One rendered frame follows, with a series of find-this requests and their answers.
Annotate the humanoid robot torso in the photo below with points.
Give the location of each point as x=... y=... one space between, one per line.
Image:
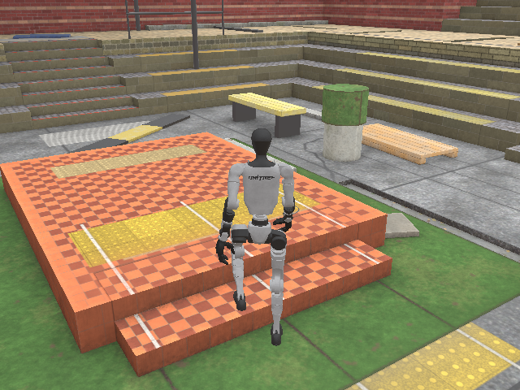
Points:
x=261 y=191

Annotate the right robot upper arm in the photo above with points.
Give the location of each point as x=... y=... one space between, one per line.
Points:
x=288 y=184

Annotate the right robot hand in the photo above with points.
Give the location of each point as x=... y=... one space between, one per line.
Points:
x=280 y=221

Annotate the left robot upper arm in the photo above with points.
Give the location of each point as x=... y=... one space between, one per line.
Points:
x=233 y=184

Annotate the robot left forearm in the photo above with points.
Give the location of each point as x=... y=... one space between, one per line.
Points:
x=226 y=224

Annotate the left robot foot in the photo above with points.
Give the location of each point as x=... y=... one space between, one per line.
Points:
x=241 y=304

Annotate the left robot hand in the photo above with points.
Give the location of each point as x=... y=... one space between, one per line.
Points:
x=219 y=250

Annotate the robot right forearm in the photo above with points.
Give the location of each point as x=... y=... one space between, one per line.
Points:
x=288 y=212

